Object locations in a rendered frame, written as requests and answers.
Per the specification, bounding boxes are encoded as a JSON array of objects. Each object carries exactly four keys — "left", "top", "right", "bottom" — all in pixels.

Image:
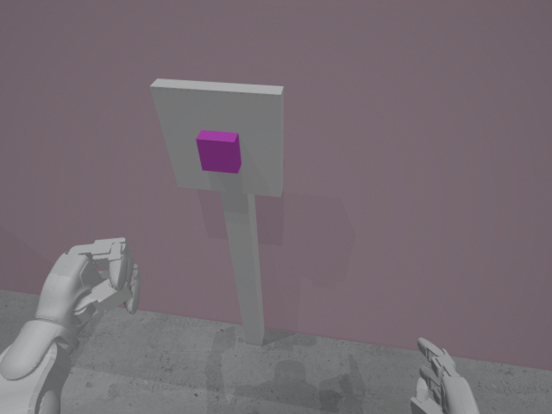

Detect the left robot forearm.
[{"left": 0, "top": 319, "right": 79, "bottom": 414}]

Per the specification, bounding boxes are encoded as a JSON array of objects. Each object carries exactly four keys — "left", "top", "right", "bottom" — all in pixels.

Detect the robot left hand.
[{"left": 34, "top": 237, "right": 142, "bottom": 335}]

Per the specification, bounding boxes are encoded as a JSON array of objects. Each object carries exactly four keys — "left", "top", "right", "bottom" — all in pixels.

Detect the robot right hand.
[{"left": 411, "top": 337, "right": 480, "bottom": 414}]

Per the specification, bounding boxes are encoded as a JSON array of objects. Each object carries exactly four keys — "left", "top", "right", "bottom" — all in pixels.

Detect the panel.
[{"left": 150, "top": 78, "right": 284, "bottom": 346}]

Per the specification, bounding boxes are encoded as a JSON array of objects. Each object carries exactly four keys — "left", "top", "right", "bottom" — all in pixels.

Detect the button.
[{"left": 196, "top": 130, "right": 242, "bottom": 173}]

